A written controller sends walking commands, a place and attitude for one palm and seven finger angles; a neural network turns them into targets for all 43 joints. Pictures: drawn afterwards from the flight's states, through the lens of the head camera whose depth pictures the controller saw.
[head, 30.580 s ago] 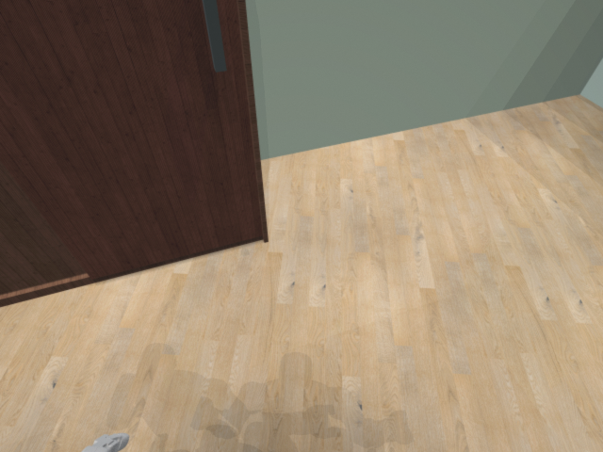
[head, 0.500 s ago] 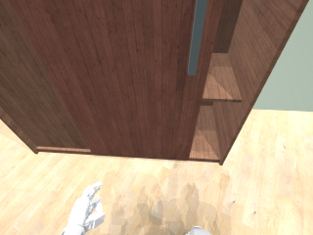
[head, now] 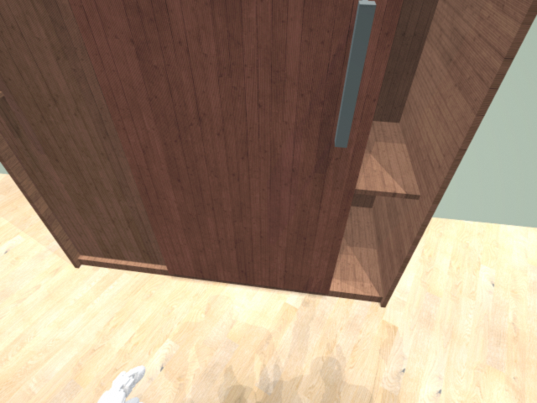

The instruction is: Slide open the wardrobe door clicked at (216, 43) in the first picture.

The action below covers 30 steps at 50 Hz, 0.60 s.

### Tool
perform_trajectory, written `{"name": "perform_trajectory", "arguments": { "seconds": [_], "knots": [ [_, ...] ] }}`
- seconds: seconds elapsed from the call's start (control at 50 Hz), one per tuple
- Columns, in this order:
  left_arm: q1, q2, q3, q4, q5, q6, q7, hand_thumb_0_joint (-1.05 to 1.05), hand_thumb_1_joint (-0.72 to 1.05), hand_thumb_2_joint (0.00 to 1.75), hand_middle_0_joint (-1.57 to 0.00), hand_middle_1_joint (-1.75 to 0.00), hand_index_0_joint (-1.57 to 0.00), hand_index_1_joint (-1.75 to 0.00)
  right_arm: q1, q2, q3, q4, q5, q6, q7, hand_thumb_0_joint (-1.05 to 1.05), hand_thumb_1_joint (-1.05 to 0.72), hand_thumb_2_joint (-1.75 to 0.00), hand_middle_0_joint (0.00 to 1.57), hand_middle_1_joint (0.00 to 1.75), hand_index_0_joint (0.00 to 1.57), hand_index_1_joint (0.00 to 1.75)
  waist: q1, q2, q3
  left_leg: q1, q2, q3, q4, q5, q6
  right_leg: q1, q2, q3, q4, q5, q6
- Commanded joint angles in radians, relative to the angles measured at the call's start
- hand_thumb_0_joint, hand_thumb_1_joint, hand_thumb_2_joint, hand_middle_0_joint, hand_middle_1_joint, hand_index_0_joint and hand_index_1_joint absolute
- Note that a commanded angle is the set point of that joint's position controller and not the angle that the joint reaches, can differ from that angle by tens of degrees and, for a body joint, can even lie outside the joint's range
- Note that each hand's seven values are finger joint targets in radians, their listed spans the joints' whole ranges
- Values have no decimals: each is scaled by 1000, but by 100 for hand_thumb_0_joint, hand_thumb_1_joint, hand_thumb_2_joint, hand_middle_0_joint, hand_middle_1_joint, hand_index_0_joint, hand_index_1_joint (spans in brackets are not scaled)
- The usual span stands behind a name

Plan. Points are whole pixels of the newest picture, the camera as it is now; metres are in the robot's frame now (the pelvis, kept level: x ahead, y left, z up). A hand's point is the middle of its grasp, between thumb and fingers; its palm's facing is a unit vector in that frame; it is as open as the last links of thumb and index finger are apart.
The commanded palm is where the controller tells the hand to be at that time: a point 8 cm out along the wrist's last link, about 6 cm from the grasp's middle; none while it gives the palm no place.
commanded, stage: stop stepping back and stand still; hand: right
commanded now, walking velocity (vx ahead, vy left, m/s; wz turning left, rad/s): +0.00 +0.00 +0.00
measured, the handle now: (351, 79) +0.70 -0.13 +0.19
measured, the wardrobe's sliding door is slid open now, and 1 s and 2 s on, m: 0.22 0.22 0.22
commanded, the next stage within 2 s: let the arm hang, fingers relaxed in 0.40 s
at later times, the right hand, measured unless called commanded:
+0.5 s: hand (536, 288) +0.23 -0.27 +0.16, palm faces +0.39 +0.81 -0.44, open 7.4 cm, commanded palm none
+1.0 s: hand out of the picture -0.04 -0.22 -0.17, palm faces +0.02 +0.98 -0.20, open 7.1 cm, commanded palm none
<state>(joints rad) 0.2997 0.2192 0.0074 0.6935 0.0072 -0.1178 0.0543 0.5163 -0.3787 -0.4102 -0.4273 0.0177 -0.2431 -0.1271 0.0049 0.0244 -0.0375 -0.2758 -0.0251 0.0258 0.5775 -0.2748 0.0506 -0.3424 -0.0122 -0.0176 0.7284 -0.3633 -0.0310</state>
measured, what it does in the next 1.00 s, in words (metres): stands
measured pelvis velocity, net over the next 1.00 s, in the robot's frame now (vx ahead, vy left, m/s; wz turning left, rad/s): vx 0.00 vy -0.03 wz -0.02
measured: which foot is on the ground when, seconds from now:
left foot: down 0.00-1.00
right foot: down 0.00-1.00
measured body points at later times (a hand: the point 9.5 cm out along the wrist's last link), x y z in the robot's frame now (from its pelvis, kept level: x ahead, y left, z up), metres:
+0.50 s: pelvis +0.02 -0.02 +0.01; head +0.02 -0.02 +0.46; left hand +0.19 +0.22 -0.06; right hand +0.20 -0.32 +0.19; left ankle +0.02 +0.09 -0.73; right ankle +0.04 -0.13 -0.73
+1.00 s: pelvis +0.00 -0.03 +0.01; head +0.03 -0.04 +0.46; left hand -0.03 +0.20 -0.14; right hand -0.04 -0.27 -0.15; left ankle +0.02 +0.09 -0.73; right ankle +0.04 -0.13 -0.73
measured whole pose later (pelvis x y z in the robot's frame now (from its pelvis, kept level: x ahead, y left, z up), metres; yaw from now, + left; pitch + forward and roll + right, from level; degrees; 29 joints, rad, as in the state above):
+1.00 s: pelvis +0.00 -0.03 +0.01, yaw -1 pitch -1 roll +1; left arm 0.33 0.15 0.00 1.09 0.02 0.04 0.02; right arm 0.34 -0.21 -0.01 1.12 -0.01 0.03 -0.01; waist 0.01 0.01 0.07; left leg -0.22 -0.01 0.04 0.42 -0.20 0.01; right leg -0.27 0.00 0.00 0.48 -0.20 -0.02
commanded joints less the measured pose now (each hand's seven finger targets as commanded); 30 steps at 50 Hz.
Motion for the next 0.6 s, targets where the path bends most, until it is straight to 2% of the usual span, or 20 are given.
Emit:
{"name": "perform_trajectory", "arguments": {
  "seconds": [0.0,0.02,0.04,0.06,0.08,0.1,0.12,0.14,0.18,0.22,0.32,0.38,0.46,0.48,0.5,0.52,0.56,0.58],
  "knots": [
    [-162,117,34,-185,6,-77,34,0,90,90,-20,-30,-20,-30,-110,-187,-104,-193,13,-49,-28,0,-90,-90,20,30,20,30,3,-83,9,-146,120,-159,-123,-157,6,197,-78,95,-319,54,-36],
    [-172,131,33,-198,2,-79,33,0,90,90,-20,-30,-20,-30,-123,-188,-99,-233,10,-54,-29,0,-90,-90,20,30,20,30,-7,-157,2,-117,57,-116,-53,-77,-28,165,-144,194,-374,47,-61],
    [-175,126,30,-195,-6,-79,33,0,90,90,-20,-30,-20,-30,-117,-205,-114,-221,10,-56,-28,0,-90,-90,20,30,20,30,-11,-137,9,-56,37,-92,-64,-87,-56,73,-167,223,-413,-81,-68],
    [-177,112,20,-191,-1,-78,32,0,90,90,-20,-30,-20,-30,-115,-190,-109,-190,2,-46,-25,0,-90,-90,20,30,20,30,-5,-163,66,-26,30,-80,-59,-89,-54,-9,-158,228,-461,-172,-67],
    [-181,106,15,-195,-4,-78,30,0,90,90,-20,-30,-20,-30,-128,-180,-99,-193,-4,-44,-23,0,-90,-90,20,30,20,30,-8,-140,93,0,26,-73,-72,-59,-52,-41,-151,214,-465,-172,-64],
    [-193,108,15,-198,0,-83,31,0,90,90,-20,-30,-20,-30,-159,-196,-107,-201,-7,-47,-23,0,-90,-90,20,30,20,30,-11,-124,90,20,34,-84,-96,-43,-51,-49,-133,188,-452,-146,-56],
    [-182,104,16,-195,0,-85,30,0,90,90,-20,-30,-20,-30,-145,-189,-106,-187,-7,-49,-23,0,-90,-90,20,30,20,30,-12,-77,67,34,42,-100,-122,1,-44,-17,-114,150,-408,-64,-47],
    [-174,105,19,-196,1,-86,26,0,90,90,-20,-30,-20,-30,-123,-183,-103,-176,-3,-47,-22,0,-90,-90,20,30,20,30,-12,-56,33,39,57,-128,-149,47,-35,23,-86,103,-351,30,-36],
    [-171,104,22,-199,2,-84,19,0,90,90,-20,-30,-20,-30,-116,-183,-99,-187,7,-44,-18,0,-90,-90,20,30,20,30,-9,-41,-15,39,92,-172,-193,82,-22,83,-52,48,-277,139,-16],
    [-170,101,23,-204,0,-81,14,0,90,90,-20,-30,-20,-30,-91,-179,-95,-194,14,-36,-17,0,-90,-90,20,30,20,30,-6,-48,-44,42,104,-176,-198,142,-17,128,-48,35,-256,206,-7],
    [-185,100,21,-224,-4,-62,20,0,90,90,-20,-30,-20,-30,-53,-194,-114,-205,23,-25,-18,0,-90,-90,20,30,20,30,-11,-71,-61,75,73,-116,-165,249,-34,162,-64,47,-306,321,-3],
    [-192,105,25,-234,-8,-51,23,0,90,90,-20,-30,-20,-30,-55,-192,-113,-208,26,-24,-19,0,-90,-90,20,30,20,30,-11,-58,-59,87,69,-107,-173,263,-39,161,-63,43,-313,334,-1],
    [-194,106,26,-242,-8,-47,29,0,90,90,-20,-30,-20,-30,-35,-199,-118,-211,28,-26,-20,0,-90,-90,20,30,20,30,-15,-84,-63,101,68,-103,-182,263,-41,160,-63,44,-330,333,-2],
    [-214,300,85,18,-16,-74,-57,0,90,90,-20,-30,-20,-30,-87,-36,298,568,-63,131,118,0,-90,-90,20,30,20,30,45,-87,-17,10,151,-34,-12,466,-22,85,-83,68,-154,544,-2],
    [-141,231,93,19,-15,-18,-55,0,90,90,-20,-30,-20,-30,-72,4,284,586,-60,209,133,0,-90,-90,20,30,20,30,27,-51,-88,-15,134,-79,-21,391,-21,156,-100,58,-170,595,11],
    [-113,202,77,18,-9,12,-53,0,90,90,-20,-30,-20,-30,-93,32,292,623,-55,227,130,0,-90,-90,20,30,20,30,21,-7,-114,2,117,-31,-2,264,-21,110,-119,91,-175,511,-11],
    [-137,188,53,15,5,45,-50,0,90,90,-20,-30,-20,-30,-145,23,310,726,-54,236,131,0,-90,-90,20,30,20,30,2,86,-75,24,105,-36,-11,167,-22,21,-118,139,-205,392,-40],
    [-143,183,48,26,10,57,-49,0,90,90,-20,-30,-20,-30,-176,10,316,787,-55,239,130,0,-90,-90,20,30,20,30,0,143,-50,31,118,-58,-46,174,-15,1,-97,128,-196,344,-33]
  ]
}}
